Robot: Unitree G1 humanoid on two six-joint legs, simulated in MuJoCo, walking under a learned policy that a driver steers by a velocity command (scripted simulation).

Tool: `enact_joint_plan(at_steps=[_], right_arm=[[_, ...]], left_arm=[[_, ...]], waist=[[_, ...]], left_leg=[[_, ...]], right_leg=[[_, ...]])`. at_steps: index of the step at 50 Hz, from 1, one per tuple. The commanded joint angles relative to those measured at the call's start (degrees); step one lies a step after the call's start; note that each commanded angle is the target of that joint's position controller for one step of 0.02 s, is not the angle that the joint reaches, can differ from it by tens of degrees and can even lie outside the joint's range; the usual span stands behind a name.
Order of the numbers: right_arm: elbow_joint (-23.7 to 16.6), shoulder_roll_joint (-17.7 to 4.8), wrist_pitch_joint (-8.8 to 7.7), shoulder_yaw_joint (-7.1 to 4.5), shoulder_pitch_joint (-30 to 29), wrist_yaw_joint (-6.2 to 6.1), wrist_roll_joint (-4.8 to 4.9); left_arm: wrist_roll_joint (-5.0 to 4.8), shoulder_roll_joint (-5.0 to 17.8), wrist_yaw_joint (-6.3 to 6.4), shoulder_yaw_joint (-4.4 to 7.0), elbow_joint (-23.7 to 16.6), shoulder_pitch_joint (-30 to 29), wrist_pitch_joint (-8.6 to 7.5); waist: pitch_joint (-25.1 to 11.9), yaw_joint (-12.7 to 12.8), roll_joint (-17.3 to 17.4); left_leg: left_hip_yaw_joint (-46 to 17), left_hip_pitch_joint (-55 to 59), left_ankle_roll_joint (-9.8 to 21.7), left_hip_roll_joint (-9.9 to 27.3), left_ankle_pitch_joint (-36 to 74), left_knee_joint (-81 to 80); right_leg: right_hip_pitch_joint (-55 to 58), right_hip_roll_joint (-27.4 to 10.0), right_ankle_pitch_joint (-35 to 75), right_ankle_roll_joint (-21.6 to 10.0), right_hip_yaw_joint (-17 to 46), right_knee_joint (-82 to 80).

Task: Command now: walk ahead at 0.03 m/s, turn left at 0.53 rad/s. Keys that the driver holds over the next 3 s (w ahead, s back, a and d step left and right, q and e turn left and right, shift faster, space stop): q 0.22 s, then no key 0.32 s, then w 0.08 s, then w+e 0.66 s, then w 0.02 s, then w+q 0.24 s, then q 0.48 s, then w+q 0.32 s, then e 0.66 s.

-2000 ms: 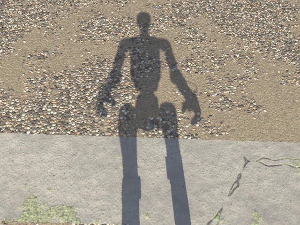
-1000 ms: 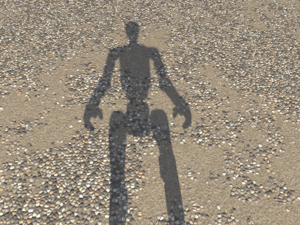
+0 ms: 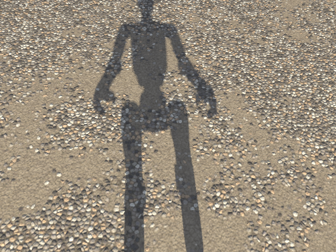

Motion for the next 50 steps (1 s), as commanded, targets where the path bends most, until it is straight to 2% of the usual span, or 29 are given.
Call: enact_joint_plan(at_steps=[1,6,11,14,15,16,17,18,19,20,21,24,26,27,28,31,32,33,34,35,36,37,38,40,42,44,48,49,50], right_arm=[[-4.6,-9.1,0.07,-2.42,-1.0,-1.1,-0.11],[-5.3,-10.4,1.0,-2.94,-0.8,-2.19,-0.01],[-6.4,-10.3,1.84,-2.9,-2.3,-1.87,-0.1],[-6.9,-8.9,2.35,-2.17,-4.1,-2.0,0.49],[-6.6,-7.7,2.46,-1.75,-3.0,-2.15,0.55],[-6.5,-5.0,2.34,-0.87,-0.3,-2.07,-0.45],[-8.0,-5.1,1.77,-0.98,0.6,-2.03,-0.27],[-7.2,-9.4,1.2,-2.14,0.3,-2.12,-1.1],[-6.0,-11.6,1.24,-3.14,0.3,-2.03,-0.37],[-4.7,-10.3,1.69,-3.12,0.8,-2.21,-0.31],[-4.2,-8.8,2.15,-2.77,0.9,-2.39,-0.51],[-4.3,-4.1,2.24,-1.09,-0.4,-2.04,-0.07],[-4.7,-2.1,1.99,-0.01,-2.5,-1.75,-0.27],[-4.7,-2.1,1.89,0.15,-3.3,-1.66,-0.1],[-4.2,-2.6,1.87,0.1,-2.7,-1.62,0.22],[-1.6,-4.0,1.59,-0.29,0.4,-1.43,0.15],[-1.7,-5.1,1.22,-0.4,1.6,-1.7,-0.1],[-1.0,-7.5,0.77,-0.95,5.7,-2.01,-0.62],[1.1,-10.9,0.22,-2.18,10.1,-1.4,-1.14],[0.9,-11.0,-0.7,-2.28,10.5,-0.96,-1.3],[1.4,-9.4,-1.87,-1.9,11.3,-1.2,-1.92],[1.7,-8.0,-2.91,-1.48,10.8,-1.49,-1.57],[2.0,-6.8,-3.71,-1.28,10.3,-1.58,-0.67],[2.1,-5.7,-4.32,-1.08,9.0,-1.67,-0.46],[1.8,-6.2,-4.39,-1.37,7.3,-1.47,-0.73],[2.0,-7.6,-4.5,-1.95,6.9,-1.23,-0.29],[3.2,-10.0,-4.38,-2.96,8.0,-0.7,0.89],[3.2,-10.5,-4.19,-3.07,7.2,-0.67,1.05],[3.0,-10.5,-3.98,-2.99,6.6,-0.74,0.94]], left_arm=[[-0.31,4.0,0.47,1.22,-3.0,1.8,-0.37],[-0.4,3.4,0.61,0.92,-3.3,0.1,-0.59],[-0.78,4.4,-0.35,1.22,-3.6,0.1,-1.81],[-0.75,4.5,-1.36,1.4,-2.2,4.7,-2.86],[-0.31,5.3,-1.52,1.63,-1.9,5.6,-3.03],[0.89,8.8,-1.31,2.19,-2.7,5.6,-2.91],[2.31,12.2,-1.21,2.67,-2.5,4.5,-2.45],[2.49,9.3,-1.2,2.01,-3.4,3.6,-2.79],[1.75,7.5,-1.04,1.5,-3.9,1.9,-2.92],[0.8,6.6,-0.89,1.18,-3.9,0.2,-2.83],[-0.14,5.4,-0.78,0.69,-3.8,-0.3,-2.81],[0.0,3.8,-0.47,-0.25,-2.3,1.4,-2.24],[0.12,4.6,-0.39,-0.16,-1.7,2.1,-1.73],[0.13,5.7,-0.41,0.1,-1.3,3.3,-1.41],[0.05,6.2,-0.49,0.15,-0.8,4.9,-1.17],[-1.13,7.3,-0.8,0.07,0.2,6.4,-1.09],[-0.82,6.5,-1.11,-0.36,0.3,6.5,-1.6],[-0.36,3.7,-1.55,-1.24,-0.7,3.9,-2.43],[-1.16,1.1,-1.73,-1.85,-2.3,1.2,-3.36],[-1.85,3.4,-1.77,-1.42,-3.9,-2.5,-4.07],[-2.6,5.5,-1.79,-0.47,-4.7,-4.8,-4.37],[-2.98,5.7,-1.82,0.04,-3.8,-2.3,-4.41],[-2.85,5.1,-2.1,0.09,-3.3,-0.5,-4.55],[-2.55,3.6,-2.9,-0.19,-3.0,-0.9,-4.95],[-1.92,1.8,-3.94,-0.88,-3.1,-1.3,-4.84],[-1.55,1.0,-4.72,-1.55,-3.9,-2.4,-4.4],[-1.59,3.3,-5.08,-1.35,-5.8,-2.6,-3.31],[-1.55,4.0,-5.05,-0.97,-5.6,-0.6,-3.18],[-1.48,5.2,-4.91,-0.08,-4.6,3.8,-3.04]], waist=[[-10.8,1.9,7.9],[-10.8,0.6,9.2],[-9.6,-0.1,11.5],[-10.5,2.1,11.5],[-10.3,2.2,9.9],[-10.7,0.4,0.2],[-7.2,-1.9,-13.6],[-7.5,0.1,-11.8],[-6.4,-0.1,-7.7],[-5.6,-0.8,-5.7],[-5.0,-0.5,-5.9],[-5.6,0.3,-7.3],[-6.7,1.7,-9.1],[-6.8,2.8,-9.9],[-7.9,3.3,-9.8],[-4.9,2.1,-8.0],[-4.8,1.4,-6.1],[-5.2,-0.5,-0.4],[-4.5,-1.9,11.5],[0.5,-4.2,14.6],[4.4,-5.1,14.0],[4.9,-3.6,12.7],[4.8,-2.8,11.7],[4.0,-2.5,9.0],[1.8,-2.2,8.4],[1.1,-2.5,8.7],[2.2,-1.6,8.4],[1.9,0.1,7.9],[-0.3,2.8,6.9]], left_leg=[[-14.3,12.0,10.3,12.6,29.4,-6.8],[-17.4,10.3,9.5,11.6,18.8,-6.6],[-23.7,8.8,9.0,11.0,13.0,-5.7],[-24.0,8.9,6.7,9.5,15.2,-1.6],[-22.8,6.5,4.3,7.4,10.0,0.3],[-17.1,0.9,0.9,2.2,-3.1,9.1],[-8.6,-9.0,-2.3,-6.7,-23.6,17.3],[-9.2,-9.5,-4.8,-3.5,-27.3,29.9],[-9.6,-9.8,-5.4,-3.0,-23.8,35.5],[-9.4,-10.0,-6.4,-2.7,-20.6,37.2],[-9.6,-10.8,-7.3,-2.6,-18.2,37.8],[-5.8,-7.0,-8.8,-1.2,-15.0,28.9],[-2.1,-1.9,-9.2,1.3,-15.3,17.8],[-0.8,0.2,-9.1,1.4,-15.6,13.5],[0.2,2.9,-8.9,1.3,-13.8,8.9],[3.5,13.2,-5.3,-0.7,-4.7,-6.0],[0.1,18.2,-3.1,2.0,-5.9,-4.7],[-5.8,22.7,0.5,7.3,-10.0,-4.3],[-14.9,19.9,5.3,12.7,-23.7,-9.8],[-25.1,18.1,9.5,19.7,-30.1,-17.5],[-28.4,17.6,11.1,22.3,-29.3,-19.7],[-27.0,19.8,10.6,21.9,-26.7,-19.6],[-24.0,23.0,9.7,21.4,-22.6,-19.4],[-15.6,24.5,7.2,19.4,-10.6,-20.1],[-7.5,21.5,5.8,16.8,-2.3,-20.2],[-2.0,16.9,5.2,15.6,0.3,-20.2],[1.4,14.2,4.5,18.3,-0.5,-18.6],[2.9,13.6,3.8,18.4,4.3,-15.7],[5.5,12.3,2.4,17.3,14.0,-9.2]], right_leg=[[-3.2,-0.2,4.4,1.8,2.1,-2.7],[0.2,0.4,7.9,3.2,3.3,-14.2],[5.0,1.4,7.2,2.0,4.0,-23.4],[12.7,0.9,14.8,0.0,2.0,-36.9],[17.4,-1.4,21.1,-1.4,3.1,-42.2],[22.4,-11.8,27.1,-5.1,13.3,-44.9],[21.8,-20.8,38.0,-15.1,25.4,-46.1],[18.6,-24.5,36.6,-20.7,29.1,-46.8],[17.9,-21.2,34.1,-19.2,24.0,-46.2],[18.1,-17.3,31.4,-16.2,19.1,-45.2],[19.0,-15.5,31.3,-14.8,16.6,-44.6],[20.9,-11.8,35.6,-14.1,10.4,-43.7],[22.0,-11.1,36.9,-13.8,9.0,-42.7],[22.3,-11.5,37.7,-14.2,9.5,-42.3],[22.4,-11.8,31.7,-14.3,10.3,-42.9],[14.7,-9.8,6.6,-11.8,11.4,-44.8],[9.2,-9.0,1.7,-10.0,12.2,-43.8],[2.1,-5.9,-0.1,-7.6,8.3,-37.6],[-1.8,1.5,-0.6,-4.3,-2.3,-27.1],[-7.6,0.6,-1.4,-3.6,-3.2,-19.7],[-13.0,-1.8,-3.5,-4.3,0.5,-11.1],[-16.4,-2.9,-3.2,-4.9,2.4,-6.1],[-19.7,-4.1,0.0,-5.5,4.2,-4.8],[-19.4,-5.2,6.5,-5.6,4.0,-7.8],[-13.2,-5.3,12.3,-4.2,0.5,-12.8],[-6.0,-5.2,16.0,-3.0,-2.0,-18.6],[1.0,-4.1,16.1,-4.9,-4.6,-24.0],[4.3,-2.9,16.1,-6.1,-5.9,-25.6],[10.8,-0.6,16.3,-7.4,-7.6,-27.0]])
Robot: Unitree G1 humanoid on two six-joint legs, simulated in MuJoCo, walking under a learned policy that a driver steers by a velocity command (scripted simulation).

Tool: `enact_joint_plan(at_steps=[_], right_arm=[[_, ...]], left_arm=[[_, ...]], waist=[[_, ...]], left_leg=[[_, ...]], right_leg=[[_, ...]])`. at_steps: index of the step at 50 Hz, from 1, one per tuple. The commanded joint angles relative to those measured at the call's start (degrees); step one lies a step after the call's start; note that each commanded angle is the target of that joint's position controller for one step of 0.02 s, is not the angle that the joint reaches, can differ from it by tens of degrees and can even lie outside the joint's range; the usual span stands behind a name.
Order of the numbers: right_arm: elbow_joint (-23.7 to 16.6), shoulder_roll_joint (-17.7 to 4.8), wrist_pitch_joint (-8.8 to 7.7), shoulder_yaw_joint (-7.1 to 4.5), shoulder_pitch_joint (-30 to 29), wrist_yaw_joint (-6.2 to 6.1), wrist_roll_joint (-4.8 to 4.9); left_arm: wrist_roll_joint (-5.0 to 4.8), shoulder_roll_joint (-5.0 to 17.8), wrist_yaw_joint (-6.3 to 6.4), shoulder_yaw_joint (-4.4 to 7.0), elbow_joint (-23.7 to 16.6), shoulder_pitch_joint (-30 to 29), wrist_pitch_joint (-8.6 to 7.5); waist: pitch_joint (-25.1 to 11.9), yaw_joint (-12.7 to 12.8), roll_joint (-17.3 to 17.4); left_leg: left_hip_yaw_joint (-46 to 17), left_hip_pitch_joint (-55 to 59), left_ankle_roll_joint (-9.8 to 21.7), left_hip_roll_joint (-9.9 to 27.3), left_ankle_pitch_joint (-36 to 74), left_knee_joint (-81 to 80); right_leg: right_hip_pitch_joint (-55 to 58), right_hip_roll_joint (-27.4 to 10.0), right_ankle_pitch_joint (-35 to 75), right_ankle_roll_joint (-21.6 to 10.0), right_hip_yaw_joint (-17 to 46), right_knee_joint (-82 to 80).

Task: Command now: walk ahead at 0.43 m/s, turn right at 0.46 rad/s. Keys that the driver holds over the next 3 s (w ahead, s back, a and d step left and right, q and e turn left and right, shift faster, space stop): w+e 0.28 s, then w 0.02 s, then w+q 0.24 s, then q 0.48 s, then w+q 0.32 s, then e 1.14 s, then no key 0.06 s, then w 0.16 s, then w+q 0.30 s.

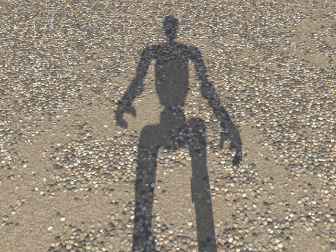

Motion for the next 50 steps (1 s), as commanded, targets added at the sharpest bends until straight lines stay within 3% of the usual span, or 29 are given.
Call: enact_joint_plan(at_steps=[1,2,3,4,5,6,7,8,9,11,15,19,22,25,27,28,29,30,31,32,33,34,35,36,39,43,47,50], right_arm=[[-4.3,-8.5,-0.54,-1.72,-4.6,-0.19,-0.2],[-5.8,-6.3,-0.67,-0.66,-4.6,-0.47,-1.57],[-9.7,0.6,-1.91,1.53,-1.1,-0.33,-2.19],[-9.3,-5.2,-3.46,0.61,-5.9,0.06,0.26],[-10.3,-7.8,-4.37,-0.06,-9.0,0.53,1.83],[-10.0,-7.6,-4.9,0.1,-9.8,0.25,0.9],[-9.6,-7.3,-5.01,-0.15,-9.9,-0.04,-0.71],[-9.3,-7.1,-4.59,-0.36,-9.1,0.05,-1.21],[-9.3,-6.7,-4.07,-0.42,-8.7,0.26,-1.44],[-9.5,-5.7,-3.06,-0.33,-9.2,0.35,-2.0],[-12.0,-3.6,-2.76,0.4,-17.4,0.3,-2.08],[-12.7,-1.6,-3.69,1.55,-23.9,1.93,-1.08],[-14.2,-2.1,-4.07,1.73,-28.0,3.03,-0.43],[-15.0,-2.6,-4.24,1.8,-28.5,4.19,-0.09],[-14.0,-4.4,-4.0,0.96,-23.3,4.26,-0.17],[-12.1,-6.4,-3.9,-0.1,-16.2,3.98,-0.5],[-10.4,-8.2,-3.85,-0.74,-7.5,3.59,-1.06],[-10.2,-14.0,-3.81,-1.78,-1.3,3.29,-2.65],[-9.2,-10.3,-3.39,-1.11,-0.4,3.31,-1.54],[-10.1,-7.9,-2.51,-0.5,-3.2,2.82,-0.54],[-11.3,-7.0,-1.82,-0.11,-7.3,2.44,-0.5],[-11.8,-6.8,-1.31,0.03,-10.0,2.28,-0.6],[-12.2,-6.6,-1.17,0.18,-11.0,1.96,-0.76],[-12.3,-7.2,-0.85,0.03,-11.8,1.82,-1.15],[-11.8,-8.6,-0.24,-0.57,-12.9,1.34,-1.28],[-10.8,-9.7,1.86,-1.09,-11.7,-0.08,-0.08],[-10.6,-9.5,3.85,-1.17,-10.7,-0.9,-0.03],[-11.6,-8.8,4.48,-1.0,-12.2,-1.17,0.1]], left_arm=[[-0.24,8.2,0.38,3.57,-1.3,9.3,-0.19],[-0.73,12.8,1.26,5.53,0.6,19.3,0.11],[-0.34,19.2,1.38,6.06,-0.4,19.7,-0.4],[-0.36,14.0,1.02,4.41,-1.7,18.1,-1.61],[0.31,11.4,0.99,3.62,-1.9,15.4,-2.36],[0.57,10.2,0.96,3.2,-2.7,12.4,-2.68],[0.89,8.8,1.07,2.8,-3.5,9.2,-2.55],[1.62,7.8,1.31,2.35,-4.5,7.2,-2.48],[1.71,7.4,1.53,2.33,-5.1,6.3,-2.48],[1.03,7.5,2.12,2.42,-5.1,7.0,-2.76],[0.51,8.1,3.52,2.68,-3.4,10.9,-2.59],[0.32,7.7,3.87,2.3,-1.1,14.2,-2.73],[0.63,7.8,3.81,2.22,0.7,17.2,-2.4],[0.88,8.4,3.96,2.4,2.0,18.4,-1.54],[1.15,9.5,4.27,2.59,1.8,17.1,-1.13],[1.63,9.7,4.46,2.45,1.3,15.6,-0.67],[2.0,9.4,4.73,2.02,0.2,13.4,-0.6],[3.18,5.0,4.53,0.62,-2.0,17.6,-1.47],[3.09,3.9,3.92,-0.22,-0.6,21.4,-2.46],[1.6,9.3,3.21,0.97,-1.9,16.9,-3.23],[0.62,9.3,3.01,0.94,-4.0,11.0,-3.64],[1.29,8.7,3.16,0.91,-5.0,7.6,-3.63],[2.07,8.7,3.56,1.28,-5.5,7.2,-3.07],[2.14,7.5,3.78,1.13,-5.7,8.4,-2.4],[2.32,4.6,4.86,0.42,-5.2,11.0,-1.06],[2.24,4.2,5.27,0.45,-6.1,6.1,-0.26],[1.52,4.5,4.63,0.73,-8.2,-0.3,-0.31],[1.3,5.9,4.11,1.7,-8.2,1.0,-1.36]], waist=[[-3.2,9.2,3.1],[-8.6,13.6,-4.2],[-15.1,8.5,-20.9],[-14.2,11.1,-11.6],[-7.6,10.2,-9.2],[-4.7,8.4,-3.7],[-2.8,6.4,-1.9],[-2.4,4.6,-3.2],[-2.1,3.9,-4.3],[-1.2,3.5,-3.4],[1.1,5.7,-2.9],[2.1,9.2,-4.0],[3.6,10.8,-3.3],[3.3,10.2,-3.5],[-1.4,7.0,-5.4],[-5.9,3.0,-5.5],[-11.6,-1.9,-4.5],[-21.2,-0.3,7.8],[-27.7,0.4,14.6],[-22.4,-0.6,7.5],[-14.7,-0.1,3.4],[-7.8,1.4,-1.7],[-5.7,3.1,-2.7],[-4.5,4.8,-0.9],[-5.6,6.6,3.4],[-9.2,5.0,4.8],[-8.0,3.2,7.0],[-7.1,4.7,9.0]], left_leg=[[1.7,-14.5,7.8,9.0,35.6,13.7],[4.2,-25.2,4.2,5.5,28.9,32.9],[-1.9,-44.0,0.8,-5.7,-9.8,53.3],[-11.9,-49.0,2.3,-4.0,-8.7,59.2],[-11.2,-52.8,4.3,-1.4,-3.8,59.4],[-10.9,-50.4,5.5,1.1,0.8,55.9],[-11.0,-47.0,5.5,2.8,4.3,51.2],[-11.5,-43.3,5.5,3.7,6.9,48.8],[-11.2,-41.7,5.0,3.6,8.5,46.8],[-10.0,-41.4,3.3,2.8,11.5,42.9],[-9.5,-43.5,0.5,0.8,23.6,27.8],[-7.0,-38.3,1.3,-0.4,34.6,16.6],[-6.4,-42.6,3.7,-0.6,32.3,12.8],[-5.2,-44.7,6.9,-1.8,24.4,11.0],[-2.7,-36.0,9.4,-5.4,19.0,11.6],[-1.3,-27.3,11.0,-7.7,19.6,10.6],[-5.3,-12.5,13.7,-4.4,27.7,9.9],[-27.7,12.2,22.5,10.7,42.8,13.7],[-46.2,22.8,29.2,19.0,49.6,8.6],[-40.4,16.7,26.0,16.4,45.4,7.4],[-32.8,8.3,23.7,13.9,46.9,6.7],[-27.9,-1.6,22.3,11.3,50.0,4.6],[-25.4,-7.9,21.3,9.4,49.8,2.7],[-24.4,-12.8,21.2,7.8,49.3,1.2],[-20.1,-19.6,21.0,5.0,54.2,0.9],[-19.5,-20.9,17.3,2.3,46.1,3.6],[-25.4,-19.0,15.6,2.0,31.9,5.5],[-30.9,-16.0,13.6,1.7,27.6,9.6]], right_leg=[[22.5,5.8,0.5,-3.9,-4.1,-2.7],[36.2,0.8,-2.9,-7.3,6.8,-5.3],[46.6,-14.3,-23.2,-18.2,44.9,-19.9],[45.3,-16.2,-27.8,-17.4,51.4,-27.4],[40.6,-15.8,-24.3,-15.6,44.6,-26.6],[34.4,-13.4,-16.8,-13.9,38.3,-25.3],[28.5,-10.9,-9.7,-12.7,32.3,-24.9],[24.4,-8.6,-6.2,-12.0,28.6,-26.0],[22.5,-7.5,-3.5,-12.3,26.8,-27.1],[20.0,-6.2,2.9,-13.0,22.8,-28.3],[19.5,-3.9,8.8,-11.3,18.1,-28.1],[19.8,-4.0,8.4,-9.2,14.3,-28.6],[28.1,-7.0,12.3,-9.1,14.3,-26.8],[36.2,-9.5,24.2,-8.2,13.0,-22.8],[38.1,-8.8,46.6,-6.9,10.5,-15.9],[37.8,-6.9,57.9,-5.7,8.4,-6.8],[30.3,-4.9,55.2,-3.4,6.6,5.5],[8.7,2.7,26.3,1.5,4.7,28.8],[-4.5,9.8,-20.9,4.7,8.1,42.4],[-7.4,5.6,-18.7,4.4,12.0,44.5],[-8.9,3.0,-16.5,4.6,10.7,42.3],[-9.3,1.8,-14.7,4.8,8.7,38.4],[-6.9,0.5,-12.8,5.0,8.4,34.2],[-4.1,0.4,-12.0,5.6,8.0,31.4],[0.0,1.5,-9.1,8.0,6.1,20.9],[3.7,3.7,2.1,8.9,6.5,10.4],[4.5,5.3,2.3,8.4,8.2,1.4],[8.7,5.6,2.4,6.6,9.0,-9.2]])
Over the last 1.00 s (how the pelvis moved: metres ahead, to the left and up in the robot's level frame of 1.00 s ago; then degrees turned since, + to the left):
0.13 -0.05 -0.01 5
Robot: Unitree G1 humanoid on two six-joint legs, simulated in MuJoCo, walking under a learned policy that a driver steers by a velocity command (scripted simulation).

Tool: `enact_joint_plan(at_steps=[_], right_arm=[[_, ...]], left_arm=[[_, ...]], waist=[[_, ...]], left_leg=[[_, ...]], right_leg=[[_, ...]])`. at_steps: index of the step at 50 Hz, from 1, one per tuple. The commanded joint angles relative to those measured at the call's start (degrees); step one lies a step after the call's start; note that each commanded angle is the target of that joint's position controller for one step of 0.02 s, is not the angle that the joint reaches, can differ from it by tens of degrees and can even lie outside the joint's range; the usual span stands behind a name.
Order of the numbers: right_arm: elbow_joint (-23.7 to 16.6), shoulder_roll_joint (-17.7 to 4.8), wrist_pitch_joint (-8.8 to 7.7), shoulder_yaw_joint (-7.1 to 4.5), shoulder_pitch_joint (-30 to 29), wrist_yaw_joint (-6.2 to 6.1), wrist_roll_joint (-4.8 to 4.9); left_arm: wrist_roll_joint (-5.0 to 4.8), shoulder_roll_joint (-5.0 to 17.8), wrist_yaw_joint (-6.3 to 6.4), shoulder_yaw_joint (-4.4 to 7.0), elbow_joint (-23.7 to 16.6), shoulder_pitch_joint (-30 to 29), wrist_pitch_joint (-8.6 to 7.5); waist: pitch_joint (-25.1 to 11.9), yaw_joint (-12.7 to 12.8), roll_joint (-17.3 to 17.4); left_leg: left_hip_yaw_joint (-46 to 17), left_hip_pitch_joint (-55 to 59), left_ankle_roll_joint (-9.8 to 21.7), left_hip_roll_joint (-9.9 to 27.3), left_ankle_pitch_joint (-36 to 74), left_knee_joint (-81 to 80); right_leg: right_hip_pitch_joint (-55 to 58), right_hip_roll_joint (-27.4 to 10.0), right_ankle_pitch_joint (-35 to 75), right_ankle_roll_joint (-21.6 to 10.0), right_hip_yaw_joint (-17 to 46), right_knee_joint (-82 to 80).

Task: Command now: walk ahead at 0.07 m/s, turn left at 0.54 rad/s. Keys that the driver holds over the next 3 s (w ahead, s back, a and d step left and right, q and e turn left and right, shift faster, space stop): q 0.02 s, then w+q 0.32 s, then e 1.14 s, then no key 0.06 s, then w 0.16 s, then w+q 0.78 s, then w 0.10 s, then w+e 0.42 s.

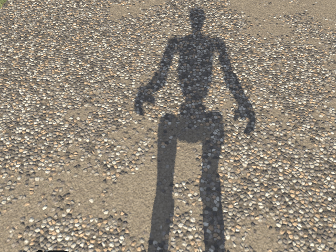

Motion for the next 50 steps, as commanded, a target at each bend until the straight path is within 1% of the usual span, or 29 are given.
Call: enact_joint_plan(at_steps=[1,2,3,4,5,6,7,9,11,17,19,21,23,24,25,26,27,28,29,30,32,34,37,41,45,47,48,49,50], right_arm=[[-5.2,-7.1,-0.07,-1.68,-4.2,-0.6,0.36],[-5.6,-4.2,-0.17,-0.78,-2.0,-0.47,-0.21],[-5.6,-1.4,-0.47,0.04,4.6,-0.26,-0.82],[-6.1,-5.3,-1.05,-0.72,4.7,-0.08,-0.65],[-5.7,-8.5,-1.08,-1.76,2.4,-0.03,-0.17],[-5.5,-8.9,-0.66,-2.21,0.4,-0.08,-0.14],[-5.5,-8.4,-0.23,-2.3,0.0,-0.08,-0.35],[-6.1,-5.9,-0.49,-1.67,-0.9,0.68,-0.28],[-7.2,-4.1,-1.26,-1.15,-3.1,1.23,-0.11],[-9.2,-2.0,-2.38,-0.18,-7.4,2.61,-0.11],[-9.1,-0.7,-2.75,0.42,-8.3,2.78,-0.47],[-9.0,-1.0,-3.16,0.31,-7.4,2.86,-0.55],[-7.0,-2.4,-3.39,-0.55,-2.3,2.77,-0.81],[-6.1,-4.3,-3.28,-1.32,1.0,2.17,-1.08],[-6.4,-9.3,-3.03,-2.2,6.1,1.22,-2.48],[-6.9,-12.1,-2.35,-2.39,4.6,0.77,-3.26],[-5.8,-8.9,-2.37,-2.16,6.2,1.15,-2.41],[-5.3,-7.5,-2.74,-1.61,4.3,1.47,-1.98],[-5.2,-5.9,-3.06,-1.08,0.5,1.67,-1.8],[-5.4,-4.1,-3.24,-0.53,-3.0,1.72,-1.56],[-5.0,-2.9,-3.91,-0.34,-6.3,1.17,-2.62],[-4.3,-3.3,-4.06,-0.73,-7.1,0.42,-2.74],[-2.9,-4.3,-3.22,-1.33,-6.5,-0.58,-2.13],[-2.0,-6.5,-2.09,-2.28,-6.8,-0.35,-1.53],[-0.9,-8.4,-1.69,-3.11,-7.0,0.26,-0.04],[0.0,-7.9,-1.56,-3.13,-6.8,0.35,0.88],[1.3,-6.2,-1.77,-2.77,-3.2,0.6,0.22],[-1.2,-3.2,-2.25,-1.58,-4.0,0.87,-2.74],[-2.9,-3.3,-2.23,-1.38,-8.3,0.69,-2.9]], left_arm=[[-0.14,7.0,-0.17,2.86,-3.1,3.7,-1.84],[0.62,9.8,0.18,3.51,-3.2,5.6,-1.96],[1.63,13.4,0.63,4.3,-3.9,4.4,-1.01],[1.56,11.9,0.33,4.53,-2.6,7.9,-0.53],[0.92,9.0,0.28,3.8,-3.2,7.3,-0.69],[0.38,7.7,0.4,3.52,-3.1,6.0,-0.6],[-0.21,7.3,0.63,3.3,-3.2,4.7,-0.56],[0.05,7.5,1.08,3.27,-2.7,5.3,-0.83],[0.19,7.7,1.09,3.54,-2.0,7.2,-1.41],[-0.31,10.5,0.01,4.87,-0.2,8.6,-2.42],[-0.54,10.2,-0.74,4.68,1.1,9.3,-2.25],[-1.28,10.5,-1.5,4.55,2.5,10.1,-1.72],[-2.33,9.8,-1.83,3.95,3.1,8.7,-1.23],[-1.75,7.1,-2.06,2.87,3.6,9.5,-1.48],[0.67,2.6,-2.26,1.03,2.0,9.6,-1.86],[0.56,0.0,-2.05,0.1,1.9,14.8,-1.96],[-0.81,6.8,-1.39,1.97,3.1,13.2,-1.11],[-1.77,8.7,-1.02,2.86,3.1,11.6,-0.36],[-1.72,8.0,-0.25,3.05,4.0,11.7,0.67],[-1.17,7.9,0.46,3.29,4.3,11.7,1.74],[-0.94,6.6,1.13,3.57,4.7,13.1,2.95],[-0.98,5.4,1.23,3.65,3.4,12.1,3.3],[-0.88,3.4,0.39,3.11,0.6,8.1,3.77],[-0.88,3.9,-1.16,3.25,-2.4,5.0,4.58],[-1.1,4.8,-2.38,3.86,-4.8,3.6,5.19],[-1.07,5.5,-2.58,4.52,-4.7,5.8,5.11],[-0.82,8.9,-1.82,5.82,-4.3,8.5,4.91],[-0.33,17.1,-0.5,7.74,-5.3,11.3,4.6],[0.91,15.5,-0.94,6.78,-6.4,11.4,3.5]], waist=[[-7.4,4.6,9.9],[-11.0,3.8,5.1],[-11.7,-0.2,-9.7],[-11.8,1.7,-14.1],[-8.4,3.0,-9.1],[-5.7,3.2,-6.8],[-4.3,3.1,-7.3],[-2.2,3.8,-8.1],[-1.9,5.1,-7.9],[-2.0,6.3,-6.5],[-0.8,6.4,-5.5],[-1.5,5.4,-6.4],[-3.6,1.7,-5.6],[-6.1,0.1,-3.6],[-12.9,-1.1,6.3],[-15.7,1.3,18.2],[-14.5,-1.8,12.7],[-10.6,-1.1,11.5],[-8.5,0.5,9.7],[-6.1,1.8,10.0],[-4.8,3.9,10.2],[-4.7,4.2,9.5],[-4.5,2.9,8.3],[-4.1,2.0,7.4],[-4.0,2.1,7.5],[-4.9,3.8,6.2],[-7.1,4.2,0.6],[-9.6,3.8,-16.2],[-13.2,6.4,-15.4]], left_leg=[[-14.6,3.8,5.0,11.1,16.5,0.6],[-12.0,-0.8,2.5,8.5,2.6,7.3],[-2.2,-13.2,-0.9,0.0,-22.9,17.6],[1.5,-20.8,-2.6,2.3,-24.5,27.9],[1.5,-23.2,-3.4,5.4,-18.9,32.8],[3.0,-24.5,-4.3,6.9,-14.6,34.8],[4.2,-25.2,-5.1,7.7,-12.1,36.0],[6.7,-24.7,-5.9,9.0,-7.5,36.9],[8.0,-25.2,-5.9,10.0,-4.9,34.0],[9.4,-20.7,-4.7,12.4,0.8,20.0],[10.9,-13.7,-3.9,10.9,0.1,13.3],[11.9,-7.9,-3.0,9.2,0.4,7.8],[12.9,3.6,-1.4,7.0,8.7,-2.7],[10.8,12.0,-0.4,8.6,12.6,-5.5],[-2.3,23.7,2.5,21.6,30.8,-4.6],[-13.1,27.1,12.1,32.9,38.3,-5.4],[-12.0,21.8,13.9,31.2,30.7,-7.2],[-7.4,18.9,11.9,28.2,25.4,-8.2],[-3.5,16.0,9.9,25.7,21.6,-9.4],[-0.2,11.9,8.8,24.4,21.2,-11.0],[5.2,6.4,8.9,23.0,27.3,-12.5],[8.2,6.7,9.6,23.5,29.9,-12.8],[10.2,8.8,10.2,24.7,26.7,-13.1],[11.4,9.3,10.9,26.7,24.2,-12.4],[12.4,11.8,8.7,27.7,25.8,-7.7],[15.8,10.1,4.7,25.3,23.8,-0.7],[19.4,5.7,0.5,21.3,18.8,7.9],[23.4,-11.5,-5.6,13.2,-6.4,26.7],[13.5,-20.1,-7.6,7.0,-27.4,39.0]], right_leg=[[11.9,0.0,7.8,-2.5,-1.6,-13.7],[20.8,-9.1,12.1,-6.1,4.5,-14.7],[30.0,-20.5,19.1,-14.3,17.9,-14.4],[30.2,-25.5,5.7,-19.8,28.8,-18.1],[28.0,-22.7,-7.7,-18.8,25.4,-19.5],[25.6,-19.3,-14.7,-16.4,19.8,-20.4],[24.2,-17.2,-16.5,-14.8,16.2,-21.3],[20.8,-14.9,-14.7,-14.3,10.1,-23.7],[21.4,-14.8,-12.8,-14.9,6.7,-25.2],[21.9,-17.2,-6.2,-15.8,-0.9,-26.4],[18.2,-15.7,1.1,-15.9,-4.0,-25.0],[18.1,-15.8,8.4,-15.7,-3.7,-21.8],[16.0,-14.2,12.3,-13.0,-4.0,-15.8],[13.5,-11.1,12.4,-9.9,-6.1,-9.8],[6.2,-6.2,-5.0,-5.0,-9.9,4.6],[-4.3,-2.0,-26.5,-1.7,-8.9,16.7],[-5.2,-3.2,-28.4,-0.9,-4.7,24.7],[-7.4,-3.8,-26.4,-1.3,-4.1,27.9],[-7.6,-4.8,-22.9,-1.3,-4.1,27.9],[-6.0,-5.4,-19.1,-0.8,-3.7,26.5],[-0.9,-4.7,-12.5,0.2,-4.6,26.6],[-1.4,-4.7,-9.6,0.6,-5.4,24.4],[-1.6,-5.9,-7.3,0.2,-6.2,17.8],[1.0,-6.0,-7.6,-1.4,-8.3,11.4],[3.9,-4.9,-8.3,-4.2,-10.6,3.7],[11.5,-2.4,0.3,-6.8,-12.4,-6.8],[20.0,-3.0,14.3,-9.2,-8.6,-11.5],[32.8,-17.2,41.9,-17.1,11.1,-10.5],[32.6,-24.8,43.6,-28.0,22.2,-12.8]])
Over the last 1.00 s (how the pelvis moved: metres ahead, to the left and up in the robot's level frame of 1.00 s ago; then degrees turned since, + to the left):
0.48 -0.08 0.01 5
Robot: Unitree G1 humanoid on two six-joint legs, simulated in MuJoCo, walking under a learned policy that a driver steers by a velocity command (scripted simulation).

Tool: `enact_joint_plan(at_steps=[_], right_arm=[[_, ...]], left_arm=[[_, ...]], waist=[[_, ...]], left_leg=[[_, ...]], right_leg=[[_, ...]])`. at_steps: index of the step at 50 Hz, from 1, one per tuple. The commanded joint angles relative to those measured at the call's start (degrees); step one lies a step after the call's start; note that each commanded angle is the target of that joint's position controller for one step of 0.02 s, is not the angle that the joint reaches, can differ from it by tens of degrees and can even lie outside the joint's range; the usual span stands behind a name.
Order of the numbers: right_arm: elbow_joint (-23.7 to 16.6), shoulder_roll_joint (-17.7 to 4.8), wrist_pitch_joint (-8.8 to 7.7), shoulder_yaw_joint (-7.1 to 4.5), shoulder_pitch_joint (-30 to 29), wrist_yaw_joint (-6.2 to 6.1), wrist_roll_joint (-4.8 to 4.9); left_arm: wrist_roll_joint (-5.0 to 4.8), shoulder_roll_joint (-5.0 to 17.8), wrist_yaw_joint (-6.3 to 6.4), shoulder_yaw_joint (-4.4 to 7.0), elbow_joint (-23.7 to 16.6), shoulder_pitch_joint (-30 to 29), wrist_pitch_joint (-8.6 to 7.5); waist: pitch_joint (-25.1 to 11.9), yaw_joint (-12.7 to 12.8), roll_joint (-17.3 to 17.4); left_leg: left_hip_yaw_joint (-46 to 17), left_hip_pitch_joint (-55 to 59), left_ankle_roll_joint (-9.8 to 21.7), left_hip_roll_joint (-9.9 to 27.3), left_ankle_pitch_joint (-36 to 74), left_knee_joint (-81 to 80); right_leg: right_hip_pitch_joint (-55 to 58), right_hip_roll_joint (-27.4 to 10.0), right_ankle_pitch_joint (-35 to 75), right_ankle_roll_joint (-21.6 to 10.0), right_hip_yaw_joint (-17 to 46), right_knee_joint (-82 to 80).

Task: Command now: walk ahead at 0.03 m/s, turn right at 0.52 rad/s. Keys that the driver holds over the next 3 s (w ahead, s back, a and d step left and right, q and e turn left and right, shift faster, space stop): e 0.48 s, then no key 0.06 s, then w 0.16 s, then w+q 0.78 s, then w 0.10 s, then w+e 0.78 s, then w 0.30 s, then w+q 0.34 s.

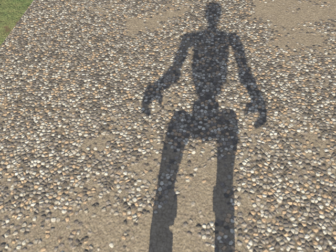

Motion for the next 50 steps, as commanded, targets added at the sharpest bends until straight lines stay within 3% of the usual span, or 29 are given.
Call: enact_joint_plan(at_steps=[1,2,3,4,7,11,15,18,20,21,22,23,24,25,26,27,29,31,36,38,39,40,41,42,43,44,45,47,50], right_arm=[[-6.0,-6.0,-0.84,-1.18,-4.3,0.05,-0.32],[-6.0,-5.6,-0.62,-1.17,-4.4,-0.17,0.52],[-5.2,-5.7,-0.42,-1.29,-3.7,-0.68,0.21],[-5.0,-6.5,-0.23,-1.64,-3.3,-1.11,-0.27],[-4.1,-4.9,-0.15,-1.25,-1.0,-0.99,0.01],[-4.6,-3.8,-0.1,-0.7,-2.8,-1.01,0.13],[-5.0,-4.2,-0.55,-0.88,-3.4,-0.4,0.51],[-5.3,-4.6,-1.45,-1.17,-2.4,0.37,0.76],[-4.4,-4.5,-2.11,-1.49,1.1,0.87,0.71],[-4.0,-6.2,-2.22,-2.11,2.8,0.75,0.26],[-4.7,-10.2,-1.87,-2.85,3.2,0.28,-0.64],[-4.6,-12.3,-1.73,-3.13,1.8,0.5,-2.52],[-6.4,-9.0,-2.04,-2.21,-1.0,0.32,-2.27],[-6.8,-6.2,-2.03,-1.38,-3.5,-0.01,-1.61],[-7.2,-5.3,-1.9,-1.07,-4.7,-0.22,-0.8],[-7.0,-4.8,-1.81,-0.78,-4.6,-0.44,0.02],[-5.8,-4.9,-1.42,-0.57,-0.3,-0.89,0.17],[-4.8,-5.8,-1.36,-0.79,3.6,-1.1,0.32],[-3.6,-9.1,-1.91,-1.4,5.5,-0.17,1.26],[-3.0,-9.4,-1.72,-1.21,5.8,0.5,2.23],[-2.9,-8.8,-1.58,-0.87,5.4,0.75,2.56],[-2.8,-6.5,-1.9,-0.1,5.2,0.97,2.3],[-3.9,-1.7,-2.55,1.5,2.8,1.5,1.37],[-6.7,2.0,-3.73,2.54,1.9,1.66,0.95],[-7.7,-3.8,-4.33,0.95,-0.7,1.18,2.46],[-6.9,-6.3,-4.27,-0.11,0.7,1.29,3.24],[-5.6,-6.3,-3.99,-0.41,2.5,1.43,3.06],[-4.6,-5.3,-3.76,-0.56,2.8,1.58,2.08],[-4.3,-2.1,-3.58,0.21,3.1,2.19,1.97]], left_arm=[[1.13,12.1,0.1,3.0,-3.5,8.3,-2.57],[0.46,10.9,0.28,2.69,-3.2,5.8,-3.31],[-0.46,9.7,0.5,2.38,-3.4,3.1,-3.39],[-0.94,9.0,0.96,2.01,-3.8,0.9,-3.17],[-0.12,9.5,1.65,1.98,-4.5,-0.2,-2.63],[-0.4,10.6,2.33,2.44,-4.4,0.2,-2.05],[-0.25,10.7,2.05,2.55,-4.7,-0.7,-1.44],[-0.59,10.4,1.71,2.49,-5.0,-1.5,-1.08],[-1.35,9.8,1.94,2.27,-5.4,-3.3,-0.65],[-1.43,8.4,2.17,1.9,-5.5,-2.3,-0.58],[-0.61,5.0,2.05,1.01,-5.2,1.0,-0.61],[-1.03,7.7,2.2,2.04,-6.8,0.4,-1.17],[-0.35,12.0,2.28,3.41,-5.3,2.2,-1.43],[-0.66,12.6,2.18,3.95,-3.8,2.9,-1.2],[-0.54,10.7,2.42,3.72,-2.4,4.0,-0.63],[-0.4,9.1,2.46,3.27,-2.2,3.9,-0.26],[-0.84,6.1,1.98,2.04,-3.0,2.3,-0.41],[-1.0,4.9,1.58,1.14,-4.1,-1.0,-1.12],[-0.51,3.1,0.5,-0.36,-3.9,-2.6,-3.53],[-0.86,3.5,0.16,-0.03,-2.1,1.1,-4.67],[-0.92,3.5,0.13,0.21,-0.4,4.7,-5.06],[-0.96,4.4,0.49,0.67,1.1,8.9,-5.23],[-0.66,6.2,1.15,1.18,2.2,15.7,-5.34],[0.22,12.8,1.47,2.59,2.1,18.6,-5.22],[1.06,12.4,1.17,2.9,2.6,19.0,-6.14],[0.61,8.0,1.06,1.51,2.4,15.7,-7.15],[0.17,5.8,0.95,0.78,2.3,12.8,-7.92],[0.21,3.9,0.95,0.23,2.5,10.2,-8.54],[0.99,3.3,1.09,0.31,3.1,10.3,-9.13]], waist=[[-14.3,5.4,-10.2],[-11.8,3.5,-8.2],[-10.0,2.2,-5.6],[-9.4,1.1,-6.4],[-10.7,-0.1,-7.7],[-10.2,1.1,-8.5],[-8.7,1.8,-10.4],[-8.8,1.6,-11.3],[-9.2,-0.9,-10.9],[-9.7,-1.0,-8.6],[-10.9,1.2,3.9],[-6.8,2.0,15.9],[-6.1,2.2,10.0],[-5.3,3.0,6.9],[-4.8,3.3,5.3],[-4.2,2.5,5.4],[-5.0,0.4,6.3],[-4.9,-2.4,8.7],[-2.3,-3.1,9.0],[-1.4,-0.7,7.4],[-1.4,1.4,6.3],[-3.2,3.5,4.8],[-7.1,6.9,-0.2],[-8.6,7.0,-14.6],[-4.8,8.6,-12.2],[-0.4,6.4,-10.7],[1.7,4.7,-11.7],[3.4,3.6,-9.9],[1.7,2.9,-7.4]], left_leg=[[-11.9,-21.2,-1.9,-4.8,-14.6,29.2],[-12.9,-22.1,-1.0,-3.7,-9.8,28.3],[-13.4,-22.5,-0.9,-3.0,-5.8,25.1],[-13.6,-20.7,-1.1,-2.9,-2.4,22.8],[-13.0,-16.0,-2.5,-5.2,2.2,18.1],[-14.0,-12.9,-3.4,-6.2,4.1,7.5],[-14.5,-8.1,-2.6,-7.5,4.2,0.3],[-14.6,-5.2,-1.4,-8.2,4.1,-6.3],[-13.3,1.4,0.1,-8.3,11.8,-18.2],[-15.6,7.3,1.8,-4.3,17.2,-22.4],[-27.0,13.3,6.5,8.4,23.5,-24.8],[-39.8,8.6,16.4,16.8,29.7,-26.9],[-37.5,6.9,18.6,17.4,29.3,-26.8],[-31.5,5.7,16.3,13.6,27.9,-25.8],[-27.0,6.2,14.1,10.0,25.7,-25.1],[-25.2,7.3,14.0,9.0,27.2,-24.6],[-22.4,9.9,13.9,6.6,14.0,-27.4],[-24.2,13.7,14.3,7.1,2.2,-30.0],[-22.3,7.2,14.3,7.7,2.7,-31.9],[-22.6,3.1,14.6,7.1,3.5,-30.4],[-22.3,-0.1,13.8,6.1,3.9,-28.5],[-21.5,-5.4,11.7,4.5,4.4,-25.0],[-17.7,-13.7,7.6,0.0,1.5,-13.9],[-10.1,-26.3,3.6,-6.5,-6.1,1.8],[-14.6,-30.1,3.4,-4.4,-8.9,13.0],[-17.2,-33.2,4.2,-2.8,-3.9,17.5],[-17.3,-34.3,4.5,-2.4,0.8,18.8],[-18.2,-34.1,3.8,-1.5,9.4,18.6],[-16.4,-31.7,2.0,-1.9,17.7,17.7]], right_leg=[[23.2,-20.8,44.5,-19.5,27.8,-12.2],[21.2,-17.4,39.4,-16.1,23.2,-11.8],[19.4,-14.9,35.2,-13.2,20.8,-12.1],[17.2,-13.5,33.4,-11.9,19.5,-12.6],[14.7,-11.3,33.6,-11.8,18.4,-13.1],[12.8,-10.4,24.2,-11.5,21.0,-13.1],[8.8,-9.4,15.4,-10.9,25.5,-13.1],[9.6,-8.9,16.2,-10.1,29.7,-11.4],[8.1,-6.6,16.0,-7.6,30.0,-8.5],[4.3,-4.1,9.8,-4.8,28.3,-5.5],[-3.0,2.4,-8.0,-1.0,20.0,6.9],[-13.0,8.3,-22.4,2.0,11.7,18.3],[-13.0,4.2,-20.1,3.9,13.0,28.9],[-12.5,3.9,-16.4,4.7,12.6,32.6],[-12.6,3.8,-13.6,5.9,12.0,34.7],[-14.0,4.0,-11.3,6.8,12.1,36.3],[-14.8,3.3,-7.5,7.3,9.0,31.9],[-16.1,2.3,-7.3,7.3,7.1,24.6],[-2.2,0.6,-10.3,4.6,1.2,4.4],[6.1,1.7,-3.5,2.6,0.0,-6.6],[12.7,2.3,2.3,1.5,-0.8,-13.3],[21.9,1.0,4.1,0.6,0.8,-14.6],[32.9,-6.9,1.0,-0.9,9.7,-15.6],[36.8,-19.8,-6.6,-6.9,27.5,-18.6],[28.8,-24.5,-15.9,-12.8,34.5,-22.5],[27.3,-21.6,-21.4,-11.7,31.1,-24.0],[26.5,-18.6,-19.0,-9.4,26.1,-25.1],[24.6,-15.8,-4.7,-6.7,16.8,-26.4],[22.1,-13.4,10.7,-6.1,6.8,-26.7]])
Over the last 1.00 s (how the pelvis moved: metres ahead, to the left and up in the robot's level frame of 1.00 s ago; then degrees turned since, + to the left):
0.20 0.04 -0.01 -1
